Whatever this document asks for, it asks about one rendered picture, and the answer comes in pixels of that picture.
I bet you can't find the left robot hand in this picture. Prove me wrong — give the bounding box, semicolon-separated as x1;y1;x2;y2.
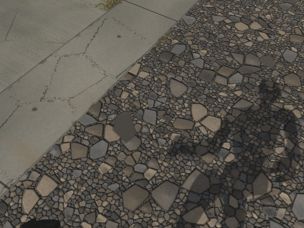
20;218;61;228

